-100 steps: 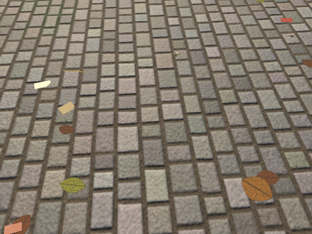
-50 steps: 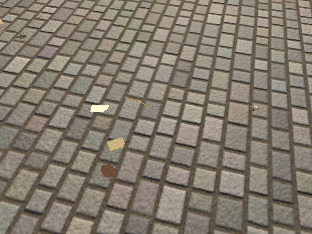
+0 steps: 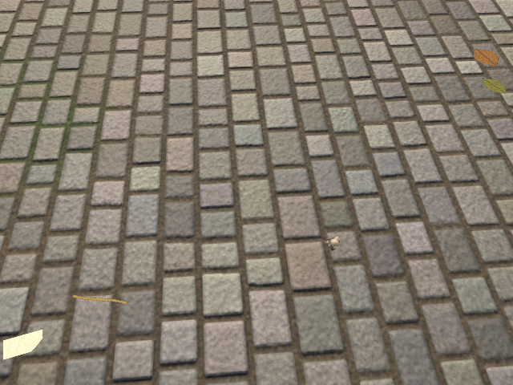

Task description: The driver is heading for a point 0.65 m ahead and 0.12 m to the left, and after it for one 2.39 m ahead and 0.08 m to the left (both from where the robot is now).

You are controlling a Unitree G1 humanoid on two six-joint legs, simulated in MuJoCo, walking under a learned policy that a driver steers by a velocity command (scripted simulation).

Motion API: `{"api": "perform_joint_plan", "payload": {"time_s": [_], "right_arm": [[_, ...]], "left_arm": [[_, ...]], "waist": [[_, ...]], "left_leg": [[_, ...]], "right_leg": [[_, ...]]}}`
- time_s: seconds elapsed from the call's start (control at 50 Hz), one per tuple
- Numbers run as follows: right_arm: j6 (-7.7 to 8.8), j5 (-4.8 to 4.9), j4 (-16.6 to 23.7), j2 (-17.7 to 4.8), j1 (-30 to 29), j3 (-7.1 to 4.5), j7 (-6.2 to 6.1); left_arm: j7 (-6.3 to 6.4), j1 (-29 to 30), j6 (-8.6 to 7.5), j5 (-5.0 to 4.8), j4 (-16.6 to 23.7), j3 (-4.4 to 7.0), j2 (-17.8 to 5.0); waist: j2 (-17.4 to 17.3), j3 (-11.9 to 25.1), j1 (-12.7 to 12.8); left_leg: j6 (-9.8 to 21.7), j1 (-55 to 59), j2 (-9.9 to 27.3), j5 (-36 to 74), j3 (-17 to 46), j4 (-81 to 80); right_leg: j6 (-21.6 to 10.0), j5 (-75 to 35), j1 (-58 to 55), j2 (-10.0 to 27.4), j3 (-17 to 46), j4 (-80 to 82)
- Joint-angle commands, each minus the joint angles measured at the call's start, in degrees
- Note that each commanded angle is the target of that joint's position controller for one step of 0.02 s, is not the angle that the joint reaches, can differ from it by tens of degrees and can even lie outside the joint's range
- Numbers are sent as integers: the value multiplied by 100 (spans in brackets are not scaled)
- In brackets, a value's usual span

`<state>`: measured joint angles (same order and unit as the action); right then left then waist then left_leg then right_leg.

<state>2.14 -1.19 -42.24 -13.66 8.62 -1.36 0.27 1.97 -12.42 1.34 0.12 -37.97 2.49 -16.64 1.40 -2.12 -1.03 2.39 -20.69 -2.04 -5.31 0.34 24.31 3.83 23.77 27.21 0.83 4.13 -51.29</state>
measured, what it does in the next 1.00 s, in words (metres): walks ahead: right foot, then left foot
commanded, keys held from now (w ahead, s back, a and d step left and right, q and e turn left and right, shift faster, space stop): no key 0.02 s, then q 0.08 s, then w+q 0.52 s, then w+e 0.38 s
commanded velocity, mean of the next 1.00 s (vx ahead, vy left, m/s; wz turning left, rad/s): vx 0.35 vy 0.00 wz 0.17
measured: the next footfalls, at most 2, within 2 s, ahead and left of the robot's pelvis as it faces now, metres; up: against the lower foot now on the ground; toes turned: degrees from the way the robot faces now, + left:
right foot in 0.10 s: +0.07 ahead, -0.15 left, +0.00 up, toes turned +2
left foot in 0.48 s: +0.13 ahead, +0.15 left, +0.00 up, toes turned +13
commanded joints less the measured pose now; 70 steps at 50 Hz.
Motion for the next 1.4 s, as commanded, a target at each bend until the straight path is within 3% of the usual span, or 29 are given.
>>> {"api": "perform_joint_plan", "payload": {"time_s": [0.02,0.08,0.1,0.14,0.18,0.26,0.34,0.42,0.46,0.48,0.5,0.52,0.54,0.56,0.6,0.7,0.88,0.94,0.98,1.0,1.02,1.04,1.06,1.08,1.1,1.14,1.22,1.32,1.4], "right_arm": [[8,67,338,-878,-249,-218,-19],[-53,124,211,-599,-145,-79,25],[-27,105,154,-508,17,-34,50],[14,185,272,-566,-21,-90,33],[5,242,390,-936,-283,-265,-13],[-46,259,280,-651,107,-320,-5],[-20,206,388,-387,-56,-213,172],[-60,246,387,-578,307,-266,248],[-79,258,52,-819,1191,-426,189],[-65,292,-50,-1288,1836,-605,113],[33,240,130,-2171,2118,-727,97],[168,177,185,-1776,2080,-618,147],[257,152,234,-1413,1833,-497,150],[269,155,333,-1168,1478,-414,146],[198,148,494,-955,987,-323,96],[218,147,268,-947,1212,-301,-66],[230,148,-249,-1074,1602,-309,-72],[163,122,-249,-1219,1483,-351,-125],[62,87,-165,-1335,1307,-364,-183],[79,43,-30,-1318,1201,-334,-212],[206,-46,169,-605,1843,-118,-132],[404,33,99,-839,1759,-101,-28],[540,271,367,-1143,1033,-186,56],[621,276,500,-1119,622,-151,64],[636,159,530,-1063,453,-167,35],[507,48,553,-1033,645,-219,-17],[336,-57,624,-704,550,-129,-148],[278,72,824,-655,-351,-118,-90],[339,57,794,-952,-86,-295,-49]], "left_arm": [[-31,-579,-1,-3,189,47,-261],[-62,-495,13,99,177,54,-162],[-34,-506,-3,180,270,92,-378],[-16,-655,-24,206,211,264,-903],[22,-553,-157,115,225,341,-1038],[57,-406,-495,-60,149,250,-562],[-17,-227,-541,-39,95,369,-756],[-136,-183,-492,-182,-20,465,-939],[-150,-201,-456,-107,-45,380,-673],[-162,-104,-471,32,41,259,-314],[-149,173,-618,94,602,134,36],[-159,391,-782,-181,600,204,-409],[-201,544,-875,-290,586,259,-651],[-194,439,-907,-174,467,265,-649],[-198,323,-891,60,355,311,-629],[-271,614,-749,36,224,185,-275],[-598,1791,-790,-165,561,43,-149],[-661,1478,-785,-134,559,103,-304],[-597,288,-737,-111,290,288,-658],[-515,-643,-702,-89,138,387,-930],[-481,-1177,-711,-28,107,512,-1516],[-446,-1340,-679,-124,-17,428,-1052],[-381,-1020,-628,-118,43,370,-878],[-354,-614,-597,-103,140,333,-780],[-354,-314,-582,-79,212,297,-708],[-337,53,-588,-3,362,256,-640],[-228,100,-570,-13,236,327,-896],[-65,-389,-256,-181,3,363,-928],[19,-111,-139,-140,143,341,-778]], "waist": [[-932,1104,153],[-815,652,307],[-611,602,306],[928,487,266],[1421,-105,446],[646,-146,266],[638,149,308],[561,114,97],[156,294,-253],[-954,409,-533],[-2542,624,-461],[-1548,688,-622],[-1175,323,-483],[-707,189,-272],[-589,105,7],[-521,139,-80],[-441,-376,-471],[-609,62,-213],[-717,855,443],[-493,1437,886],[994,2291,563],[944,2793,725],[652,1776,783],[21,1125,618],[-398,636,377],[-164,309,-18],[65,301,-114],[405,740,301],[584,783,-9]], "left_leg": [[1233,460,1408,1147,1084,-625],[712,-322,994,-1145,1149,-597],[353,-707,836,-1713,1148,-453],[-150,-740,-56,-2127,60,711],[-195,-1341,11,-2067,-53,2545],[-109,-2508,463,-1644,447,3562],[-191,-1116,556,-1105,-147,2234],[9,-7,384,-1050,-546,1296],[206,1210,11,-1145,-741,1001],[559,1987,686,-1526,552,311],[1740,2960,2026,-2557,4121,-989],[2052,2981,2377,-3390,4819,-1554],[1802,2708,2269,-3201,4329,-1396],[1536,2295,2011,-2583,3613,-1192],[1239,1555,1488,-1452,2600,-1238],[999,1594,1115,878,1188,-1343],[770,2387,1475,1216,484,-1402],[615,2851,1486,3912,171,-569],[424,2815,1276,5662,-107,1090],[254,1585,1165,4658,-170,2542],[-270,-1053,59,233,-137,5170],[-264,-1963,-261,-2450,715,5879],[-184,-2518,128,-2061,865,5866],[-122,-2443,392,-1630,753,5394],[-154,-2209,539,-1445,630,4875],[-307,-1606,714,-1297,547,4362],[-718,-914,463,-699,161,2938],[-725,-328,-46,807,283,1126],[-453,89,34,661,571,158]], "right_leg": [[-82,-490,-1075,12,-193,855],[-393,-1254,-2075,-130,-294,2450],[-576,-1452,-2476,277,98,2586],[-1156,1152,-1522,1067,904,3303],[-1534,2035,-1247,1746,1886,4158],[-1434,462,-2293,1805,1356,4103],[-1202,-628,-1810,1408,56,4031],[-1197,10,-1320,1533,-221,3627],[-948,114,-704,1266,-629,2539],[-540,-195,71,801,-1266,484],[-177,1077,2176,-265,-868,-1574],[-346,875,2845,-51,25,-2320],[-556,332,3002,214,123,-2329],[-613,-217,2720,422,100,-2045],[-545,-918,1951,574,82,-1235],[-252,-2419,1617,400,-292,283],[-702,-3027,1460,165,-500,2057],[-1006,-2218,784,-254,-793,2071],[-1288,-2078,-741,-646,-1034,2227],[-1597,-2375,-2544,-104,-239,2151],[-2775,-1871,-5011,1541,2809,2164],[-2948,-1095,-5537,1860,4331,3080],[-2546,-722,-4821,1642,3517,3290],[-2323,-976,-3805,1420,2837,3444],[-2204,-1535,-2880,1187,2408,3597],[-2181,-2603,-1775,878,1905,3867],[-2019,-5044,-614,411,773,3590],[-1458,-3712,-935,175,1026,2983],[-1176,-2844,-1482,256,1854,2084]]}}
Velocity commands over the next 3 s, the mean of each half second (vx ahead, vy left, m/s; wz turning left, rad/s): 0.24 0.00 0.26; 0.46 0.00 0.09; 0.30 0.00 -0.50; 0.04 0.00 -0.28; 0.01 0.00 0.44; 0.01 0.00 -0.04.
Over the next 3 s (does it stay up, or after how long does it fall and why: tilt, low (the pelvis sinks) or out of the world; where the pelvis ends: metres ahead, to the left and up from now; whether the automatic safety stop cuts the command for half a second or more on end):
stays up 0.60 0.18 -0.01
